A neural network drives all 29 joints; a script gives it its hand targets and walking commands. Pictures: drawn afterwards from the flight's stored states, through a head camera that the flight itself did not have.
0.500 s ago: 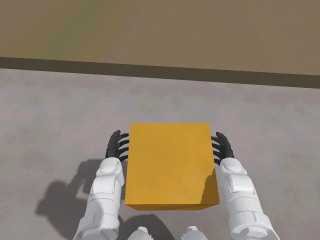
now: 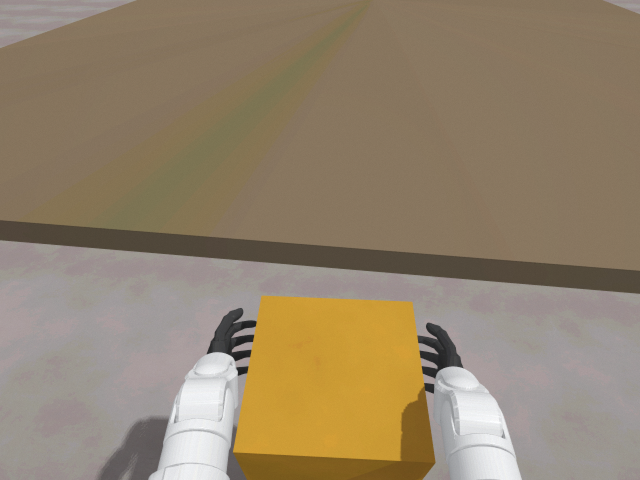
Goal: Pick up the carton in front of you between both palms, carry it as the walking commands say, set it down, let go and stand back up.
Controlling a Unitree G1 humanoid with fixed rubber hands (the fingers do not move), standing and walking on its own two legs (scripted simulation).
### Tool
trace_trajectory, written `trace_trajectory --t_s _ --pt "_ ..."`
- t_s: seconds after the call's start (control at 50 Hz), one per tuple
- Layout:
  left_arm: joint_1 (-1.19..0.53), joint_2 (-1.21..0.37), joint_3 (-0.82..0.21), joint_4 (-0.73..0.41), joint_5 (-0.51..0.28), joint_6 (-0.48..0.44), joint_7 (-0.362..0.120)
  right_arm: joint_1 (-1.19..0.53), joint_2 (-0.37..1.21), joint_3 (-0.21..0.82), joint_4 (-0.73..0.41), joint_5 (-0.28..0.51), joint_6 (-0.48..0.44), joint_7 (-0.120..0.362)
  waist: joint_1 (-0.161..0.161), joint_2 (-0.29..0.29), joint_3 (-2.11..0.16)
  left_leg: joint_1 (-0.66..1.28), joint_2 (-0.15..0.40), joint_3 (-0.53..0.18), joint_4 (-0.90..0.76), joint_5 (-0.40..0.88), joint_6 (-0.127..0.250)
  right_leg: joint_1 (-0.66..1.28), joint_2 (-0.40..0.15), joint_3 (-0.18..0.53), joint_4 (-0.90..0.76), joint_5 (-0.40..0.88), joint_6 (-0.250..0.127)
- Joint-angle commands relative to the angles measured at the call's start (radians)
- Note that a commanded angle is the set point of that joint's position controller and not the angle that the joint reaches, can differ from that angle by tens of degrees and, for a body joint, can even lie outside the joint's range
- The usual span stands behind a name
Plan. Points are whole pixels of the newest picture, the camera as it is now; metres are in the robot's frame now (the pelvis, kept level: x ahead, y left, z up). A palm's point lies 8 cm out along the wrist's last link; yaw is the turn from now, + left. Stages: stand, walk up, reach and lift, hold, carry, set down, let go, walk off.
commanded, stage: reach and lift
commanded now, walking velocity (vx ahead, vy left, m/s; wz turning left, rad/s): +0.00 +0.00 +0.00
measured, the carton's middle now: (332, 406) +0.28 +0.00 -0.06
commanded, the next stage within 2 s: hold in 0.92 s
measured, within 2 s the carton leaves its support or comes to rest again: neither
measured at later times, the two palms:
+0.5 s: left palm (223, 359) +0.29 +0.15 +0.03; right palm (451, 372) +0.29 -0.15 +0.03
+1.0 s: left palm (219, 353) +0.29 +0.15 +0.05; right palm (452, 368) +0.28 -0.15 +0.04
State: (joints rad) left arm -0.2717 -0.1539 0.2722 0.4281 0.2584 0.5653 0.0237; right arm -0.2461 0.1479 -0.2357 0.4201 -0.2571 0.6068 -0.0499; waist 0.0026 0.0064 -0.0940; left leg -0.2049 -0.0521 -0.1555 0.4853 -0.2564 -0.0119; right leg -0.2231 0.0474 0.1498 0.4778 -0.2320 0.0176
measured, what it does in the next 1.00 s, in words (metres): stands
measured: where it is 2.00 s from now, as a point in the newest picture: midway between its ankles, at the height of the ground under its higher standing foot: outside the picture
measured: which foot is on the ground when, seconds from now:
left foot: down 0.00-1.00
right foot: down 0.00-1.00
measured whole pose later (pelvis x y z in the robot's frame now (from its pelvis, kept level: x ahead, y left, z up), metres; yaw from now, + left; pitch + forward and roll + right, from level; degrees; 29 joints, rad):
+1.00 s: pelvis +0.00 +0.00 +0.01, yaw +0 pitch -4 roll +0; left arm -0.26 -0.15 0.22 0.28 0.27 0.69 0.02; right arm -0.23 0.14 -0.19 0.28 -0.26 0.73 -0.04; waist 0.00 0.00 -0.04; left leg -0.09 -0.04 -0.15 0.39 -0.22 -0.01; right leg -0.11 0.04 0.14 0.39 -0.20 0.01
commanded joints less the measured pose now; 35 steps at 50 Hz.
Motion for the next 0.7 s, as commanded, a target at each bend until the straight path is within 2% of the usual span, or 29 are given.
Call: trace_trajectory --t_s 0.0,0.1,0.22,0.36,0.68 --pt "-0.474 -1.017 -0.502 0.088 -0.187 0.022 -0.281 -0.619 0.960 0.509 -0.035 0.224 -0.036 0.296 -0.001 0.010 -0.100 -0.009 -0.027 0.067 -0.101 0.073 0.000 0.066 0.045 -0.083 -0.072 0.043 -0.017" --pt "-0.596 -1.056 -0.524 0.064 -0.207 0.008 -0.295 -0.742 1.011 0.534 -0.059 0.247 -0.049 0.310 0.000 0.002 -0.193 0.007 -0.026 0.073 -0.079 0.059 0.006 0.098 0.041 -0.087 -0.053 0.039 -0.014" --pt "-0.637 -1.043 -0.521 0.064 -0.204 0.007 -0.299 -0.764 1.032 0.535 -0.043 0.247 -0.042 0.308 0.003 -0.010 -0.230 0.007 -0.032 0.082 -0.077 0.040 0.010 0.123 0.039 -0.086 -0.058 0.036 -0.006" --pt "-0.602 -1.013 -0.504 0.061 -0.191 0.023 -0.301 -0.722 1.023 0.520 -0.039 0.237 -0.022 0.302 0.003 -0.013 -0.216 0.026 -0.039 0.090 -0.094 0.085 0.011 0.152 0.036 -0.085 -0.083 0.093 0.002" --pt "-0.474 -1.000 -0.569 -0.067 -0.226 0.064 -0.287 -0.600 0.984 0.576 -0.172 0.269 0.017 0.292 -0.005 -0.002 -0.229 0.115 -0.046 0.076 -0.119 0.281 -0.008 0.213 0.050 -0.082 -0.105 0.270 0.006"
